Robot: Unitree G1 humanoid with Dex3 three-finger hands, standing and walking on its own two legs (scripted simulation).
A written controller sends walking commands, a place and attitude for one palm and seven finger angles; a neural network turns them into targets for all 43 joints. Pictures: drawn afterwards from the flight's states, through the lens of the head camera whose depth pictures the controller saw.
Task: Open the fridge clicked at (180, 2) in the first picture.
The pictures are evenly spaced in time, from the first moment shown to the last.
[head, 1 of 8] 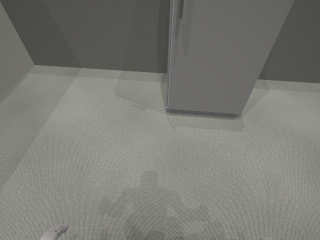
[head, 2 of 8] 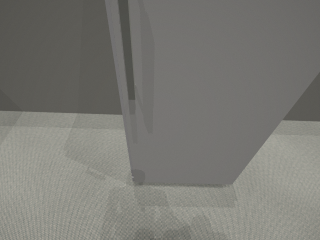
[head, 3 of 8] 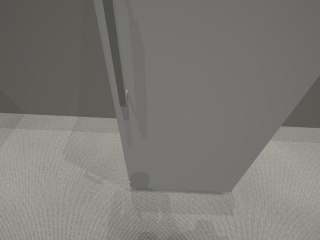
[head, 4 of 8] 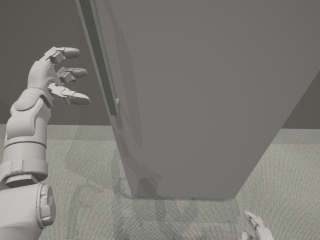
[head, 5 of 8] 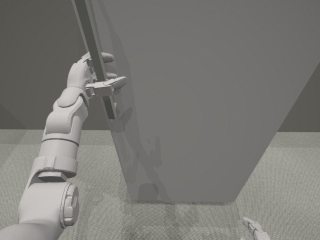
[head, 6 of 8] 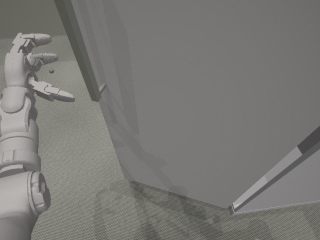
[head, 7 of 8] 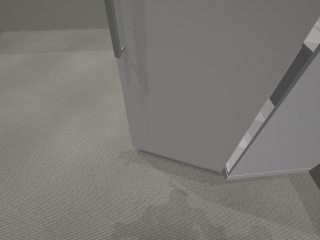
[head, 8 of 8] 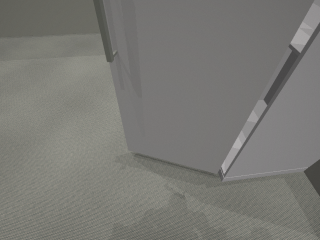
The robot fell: no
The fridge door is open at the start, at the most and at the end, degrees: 0 77 66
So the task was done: yes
